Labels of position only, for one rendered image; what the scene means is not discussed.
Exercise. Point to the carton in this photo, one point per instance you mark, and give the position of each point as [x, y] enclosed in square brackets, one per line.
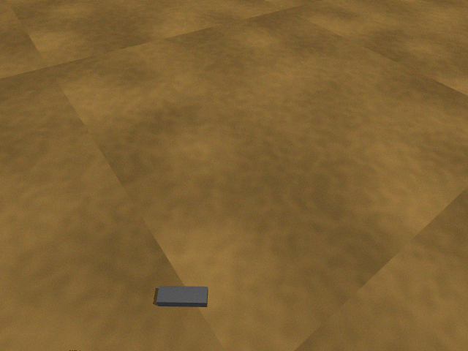
[182, 296]

